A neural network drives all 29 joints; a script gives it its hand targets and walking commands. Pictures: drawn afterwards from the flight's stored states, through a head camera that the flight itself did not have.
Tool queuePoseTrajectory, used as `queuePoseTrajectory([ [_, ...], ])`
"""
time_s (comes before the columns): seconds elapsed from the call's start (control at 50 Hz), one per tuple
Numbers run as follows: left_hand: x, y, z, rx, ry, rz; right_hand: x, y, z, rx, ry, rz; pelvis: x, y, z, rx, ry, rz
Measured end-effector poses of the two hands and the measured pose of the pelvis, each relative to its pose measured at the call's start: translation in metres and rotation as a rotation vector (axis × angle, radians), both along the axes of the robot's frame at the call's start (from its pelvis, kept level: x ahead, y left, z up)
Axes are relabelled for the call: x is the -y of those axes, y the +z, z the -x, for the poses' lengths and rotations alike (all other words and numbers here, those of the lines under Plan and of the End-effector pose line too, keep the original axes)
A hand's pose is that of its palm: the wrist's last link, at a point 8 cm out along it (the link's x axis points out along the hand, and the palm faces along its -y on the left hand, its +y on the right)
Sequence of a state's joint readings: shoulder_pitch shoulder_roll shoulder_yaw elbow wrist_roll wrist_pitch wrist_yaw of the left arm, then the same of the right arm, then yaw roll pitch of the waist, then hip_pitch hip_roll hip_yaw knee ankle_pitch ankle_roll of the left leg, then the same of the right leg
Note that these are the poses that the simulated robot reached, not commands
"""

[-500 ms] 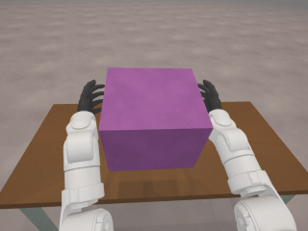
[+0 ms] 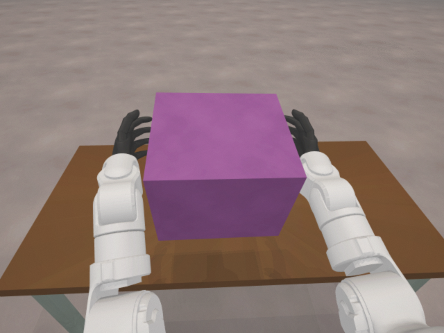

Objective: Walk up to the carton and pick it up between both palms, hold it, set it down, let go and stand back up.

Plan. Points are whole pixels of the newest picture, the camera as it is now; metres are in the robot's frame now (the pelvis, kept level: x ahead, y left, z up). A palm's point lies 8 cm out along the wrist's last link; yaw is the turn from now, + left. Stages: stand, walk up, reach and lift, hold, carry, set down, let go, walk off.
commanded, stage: hold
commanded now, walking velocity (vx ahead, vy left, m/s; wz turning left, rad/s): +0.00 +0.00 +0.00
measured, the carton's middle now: (218, 165) +0.37 +0.01 +0.16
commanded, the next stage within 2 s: none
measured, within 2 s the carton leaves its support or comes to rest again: neither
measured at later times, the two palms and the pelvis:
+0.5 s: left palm (126, 159) +0.35 +0.16 +0.19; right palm (306, 155) +0.36 -0.15 +0.18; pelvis +0.00 +0.00 +0.00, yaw +0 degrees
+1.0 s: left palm (125, 158) +0.36 +0.16 +0.19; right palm (305, 153) +0.36 -0.15 +0.18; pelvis +0.00 +0.00 +0.00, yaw +0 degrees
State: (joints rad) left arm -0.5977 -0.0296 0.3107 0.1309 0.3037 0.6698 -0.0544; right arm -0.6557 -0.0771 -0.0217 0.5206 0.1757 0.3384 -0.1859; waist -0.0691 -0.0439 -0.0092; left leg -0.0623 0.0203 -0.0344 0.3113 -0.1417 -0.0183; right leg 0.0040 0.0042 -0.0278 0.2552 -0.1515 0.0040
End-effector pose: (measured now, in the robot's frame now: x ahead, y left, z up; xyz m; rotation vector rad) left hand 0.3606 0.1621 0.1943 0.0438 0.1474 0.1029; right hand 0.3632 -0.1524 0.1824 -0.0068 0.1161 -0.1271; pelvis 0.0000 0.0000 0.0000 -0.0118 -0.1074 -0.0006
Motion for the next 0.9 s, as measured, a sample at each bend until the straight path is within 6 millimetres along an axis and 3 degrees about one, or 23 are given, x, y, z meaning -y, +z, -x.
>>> queuePoseTrajectory([
  [0.22,-0.0001,-0.0074,0.0023,0.007,-0.002,0.011,0.0001,-0.0019,0.0025,0.007,-0.002,0.008,-0.0015,-0.0005,-0.0089,0.020,0.002,0.003],
  [0.9,-0.0001,-0.0022,0.0039,0.000,0.002,0.013,0.0000,0.0015,0.0038,0.001,-0.002,0.006,-0.0011,-0.0001,-0.0016,0.016,-0.002,0.000],
])
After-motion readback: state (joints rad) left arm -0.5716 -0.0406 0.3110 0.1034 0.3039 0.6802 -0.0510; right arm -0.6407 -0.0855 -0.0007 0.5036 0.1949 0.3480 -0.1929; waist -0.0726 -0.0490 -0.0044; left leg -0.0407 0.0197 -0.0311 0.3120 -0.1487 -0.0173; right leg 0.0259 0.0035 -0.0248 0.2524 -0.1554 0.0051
